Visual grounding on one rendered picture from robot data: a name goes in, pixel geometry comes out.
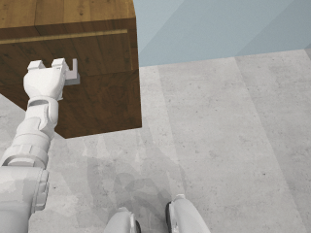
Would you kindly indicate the cabinet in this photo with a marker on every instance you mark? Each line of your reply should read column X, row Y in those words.
column 99, row 103

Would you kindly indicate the left robot hand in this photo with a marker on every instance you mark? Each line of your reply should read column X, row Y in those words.
column 42, row 81

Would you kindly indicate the robot left upper arm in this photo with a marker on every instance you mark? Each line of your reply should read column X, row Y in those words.
column 23, row 191

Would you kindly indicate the drawer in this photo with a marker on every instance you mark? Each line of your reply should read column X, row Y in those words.
column 98, row 53

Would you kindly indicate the right robot shin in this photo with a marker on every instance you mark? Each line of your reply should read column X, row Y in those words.
column 176, row 229

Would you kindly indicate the handle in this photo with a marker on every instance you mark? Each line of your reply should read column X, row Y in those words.
column 72, row 76

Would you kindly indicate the left robot forearm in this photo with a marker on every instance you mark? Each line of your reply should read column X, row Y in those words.
column 31, row 144

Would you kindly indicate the left robot thigh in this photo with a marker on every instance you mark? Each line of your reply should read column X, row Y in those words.
column 121, row 222

